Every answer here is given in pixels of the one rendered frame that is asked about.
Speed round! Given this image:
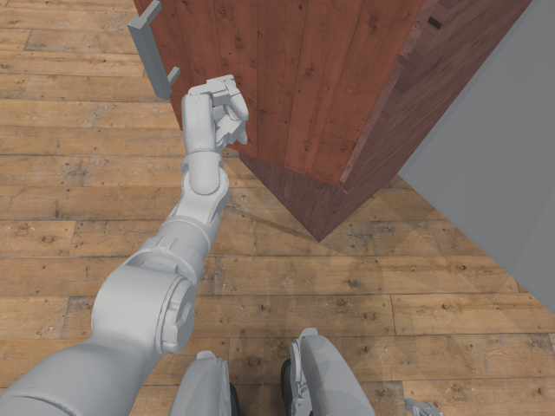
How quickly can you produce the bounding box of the robot left hand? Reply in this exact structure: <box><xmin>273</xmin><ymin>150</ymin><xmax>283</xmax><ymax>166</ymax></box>
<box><xmin>181</xmin><ymin>75</ymin><xmax>249</xmax><ymax>156</ymax></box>

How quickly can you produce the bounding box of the left robot thigh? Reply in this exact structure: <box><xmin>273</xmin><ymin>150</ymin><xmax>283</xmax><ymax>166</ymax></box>
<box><xmin>168</xmin><ymin>357</ymin><xmax>231</xmax><ymax>416</ymax></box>

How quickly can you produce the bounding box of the robot right hand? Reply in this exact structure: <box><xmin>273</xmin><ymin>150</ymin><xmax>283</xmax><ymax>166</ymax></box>
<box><xmin>404</xmin><ymin>398</ymin><xmax>442</xmax><ymax>416</ymax></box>

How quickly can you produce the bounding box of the right robot shin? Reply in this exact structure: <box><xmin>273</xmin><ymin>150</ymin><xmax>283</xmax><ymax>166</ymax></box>
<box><xmin>291</xmin><ymin>328</ymin><xmax>318</xmax><ymax>416</ymax></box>

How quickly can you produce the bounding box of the handle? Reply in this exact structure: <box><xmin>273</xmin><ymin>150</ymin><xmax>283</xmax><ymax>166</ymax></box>
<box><xmin>127</xmin><ymin>0</ymin><xmax>181</xmax><ymax>100</ymax></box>

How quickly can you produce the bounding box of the robot left upper arm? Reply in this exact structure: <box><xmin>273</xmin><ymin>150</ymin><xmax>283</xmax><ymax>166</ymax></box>
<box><xmin>0</xmin><ymin>265</ymin><xmax>196</xmax><ymax>416</ymax></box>

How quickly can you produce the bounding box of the cupboard door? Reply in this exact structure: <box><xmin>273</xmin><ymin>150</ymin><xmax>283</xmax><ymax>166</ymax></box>
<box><xmin>134</xmin><ymin>0</ymin><xmax>425</xmax><ymax>186</ymax></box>

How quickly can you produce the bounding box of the robot left forearm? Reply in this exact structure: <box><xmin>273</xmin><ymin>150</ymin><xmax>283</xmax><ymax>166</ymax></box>
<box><xmin>91</xmin><ymin>151</ymin><xmax>230</xmax><ymax>329</ymax></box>

